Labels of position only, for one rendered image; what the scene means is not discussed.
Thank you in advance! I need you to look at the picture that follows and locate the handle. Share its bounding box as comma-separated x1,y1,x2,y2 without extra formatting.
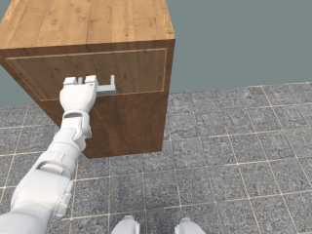
78,75,116,97

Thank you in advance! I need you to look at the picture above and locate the left robot forearm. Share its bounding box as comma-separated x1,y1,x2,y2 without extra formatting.
10,109,90,210

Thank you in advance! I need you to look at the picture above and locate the cabinet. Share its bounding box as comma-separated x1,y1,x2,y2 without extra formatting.
0,0,176,159

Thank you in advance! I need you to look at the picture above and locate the robot right shin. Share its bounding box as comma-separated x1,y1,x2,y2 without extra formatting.
180,217,191,223

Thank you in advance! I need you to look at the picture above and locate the left robot upper arm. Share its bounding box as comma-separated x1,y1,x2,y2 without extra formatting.
0,169,74,234

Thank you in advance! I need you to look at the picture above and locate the robot left thigh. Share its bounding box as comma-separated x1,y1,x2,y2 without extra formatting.
111,219,140,234

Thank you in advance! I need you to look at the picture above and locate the left robot hand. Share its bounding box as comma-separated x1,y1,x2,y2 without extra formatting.
59,75,98,138

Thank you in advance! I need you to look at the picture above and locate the drawer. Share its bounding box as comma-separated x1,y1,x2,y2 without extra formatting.
7,48,166,100

